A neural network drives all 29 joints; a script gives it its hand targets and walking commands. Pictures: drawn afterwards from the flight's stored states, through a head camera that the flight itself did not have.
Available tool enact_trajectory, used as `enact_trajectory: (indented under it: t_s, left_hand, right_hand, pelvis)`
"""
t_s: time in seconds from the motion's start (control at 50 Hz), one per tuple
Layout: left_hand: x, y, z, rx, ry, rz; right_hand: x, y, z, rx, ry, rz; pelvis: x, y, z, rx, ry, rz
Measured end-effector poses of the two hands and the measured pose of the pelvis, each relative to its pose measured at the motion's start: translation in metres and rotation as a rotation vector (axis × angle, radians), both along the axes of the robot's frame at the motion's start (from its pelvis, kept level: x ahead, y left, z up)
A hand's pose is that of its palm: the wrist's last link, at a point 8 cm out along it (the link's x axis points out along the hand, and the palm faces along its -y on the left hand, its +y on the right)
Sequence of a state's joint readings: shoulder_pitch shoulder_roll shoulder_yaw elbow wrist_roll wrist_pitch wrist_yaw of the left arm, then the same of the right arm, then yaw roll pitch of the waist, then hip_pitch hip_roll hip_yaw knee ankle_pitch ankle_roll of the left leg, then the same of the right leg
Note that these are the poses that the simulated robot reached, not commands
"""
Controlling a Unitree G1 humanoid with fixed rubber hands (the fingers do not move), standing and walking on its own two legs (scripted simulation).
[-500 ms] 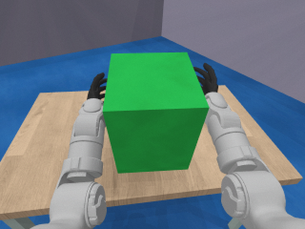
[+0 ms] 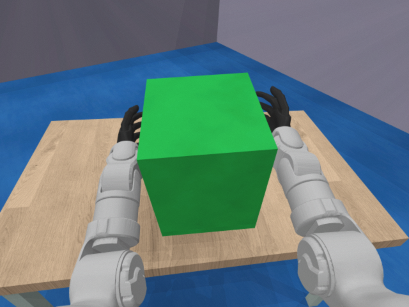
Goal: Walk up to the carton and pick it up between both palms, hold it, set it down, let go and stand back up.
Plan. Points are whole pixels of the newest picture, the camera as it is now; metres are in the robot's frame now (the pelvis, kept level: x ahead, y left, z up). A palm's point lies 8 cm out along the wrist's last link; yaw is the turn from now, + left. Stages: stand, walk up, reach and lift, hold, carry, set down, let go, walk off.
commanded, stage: set down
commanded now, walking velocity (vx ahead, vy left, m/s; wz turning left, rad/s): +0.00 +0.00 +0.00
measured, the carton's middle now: (203, 157) +0.40 +0.03 +0.13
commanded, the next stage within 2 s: none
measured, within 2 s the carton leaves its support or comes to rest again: neither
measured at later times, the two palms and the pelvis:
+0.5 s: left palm (138, 157) +0.40 +0.17 +0.12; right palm (277, 141) +0.42 -0.12 +0.16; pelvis +0.01 +0.00 +0.00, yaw +0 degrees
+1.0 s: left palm (141, 159) +0.42 +0.17 +0.10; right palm (273, 141) +0.44 -0.12 +0.15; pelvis +0.02 +0.00 +0.00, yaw +0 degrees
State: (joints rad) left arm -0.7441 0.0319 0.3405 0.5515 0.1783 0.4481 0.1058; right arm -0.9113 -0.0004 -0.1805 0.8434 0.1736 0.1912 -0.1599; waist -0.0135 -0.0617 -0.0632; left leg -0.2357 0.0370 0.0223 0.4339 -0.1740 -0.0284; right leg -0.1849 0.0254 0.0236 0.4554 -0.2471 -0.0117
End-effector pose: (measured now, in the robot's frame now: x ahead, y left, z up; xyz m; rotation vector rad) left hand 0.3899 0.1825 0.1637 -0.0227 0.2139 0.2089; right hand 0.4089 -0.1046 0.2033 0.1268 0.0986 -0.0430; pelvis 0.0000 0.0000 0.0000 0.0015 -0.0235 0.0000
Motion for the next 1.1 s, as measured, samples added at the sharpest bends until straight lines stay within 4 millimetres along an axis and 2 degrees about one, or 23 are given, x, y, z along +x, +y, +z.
enact_trajectory:
  t_s: [0.22,0.36,0.54,0.72,1.1]
  left_hand:
    - [0.001,-0.009,-0.033,-0.05,0.075,0.0]
    - [0.007,-0.01,-0.03,-0.036,0.036,0.004]
    - [0.012,-0.012,-0.046,-0.075,0.074,0.008]
    - [0.02,-0.013,-0.049,-0.08,0.062,0.017]
    - [0.025,-0.008,-0.067,-0.111,0.086,0.047]
  right_hand:
    - [0.001,-0.008,-0.029,-0.024,0.071,-0.01]
    - [0.005,-0.01,-0.028,-0.018,0.03,-0.007]
    - [0.012,-0.012,-0.042,-0.03,0.068,-0.006]
    - [0.021,-0.013,-0.044,-0.038,0.055,0.002]
    - [0.035,-0.008,-0.061,-0.065,0.078,0.036]
  pelvis:
    - [0.001,0.0,0.0,0.0,0.001,0.0]
    - [0.004,-0.001,0.0,0.001,0.005,0.0]
    - [0.008,-0.002,0.0,0.002,0.012,0.0]
    - [0.015,-0.003,0.0,0.004,0.021,0.001]
    - [0.026,-0.005,0.0,0.006,0.037,0.001]
